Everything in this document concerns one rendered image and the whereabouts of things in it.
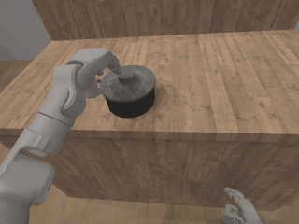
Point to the right robot hand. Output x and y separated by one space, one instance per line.
244 211

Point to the robot left upper arm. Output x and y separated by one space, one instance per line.
26 182

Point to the pot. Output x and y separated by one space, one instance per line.
132 109

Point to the table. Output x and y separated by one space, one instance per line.
225 112

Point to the lid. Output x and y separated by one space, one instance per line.
115 91

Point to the left robot forearm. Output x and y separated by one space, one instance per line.
55 118

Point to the knob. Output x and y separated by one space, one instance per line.
127 76

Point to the left robot hand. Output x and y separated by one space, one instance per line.
99 59

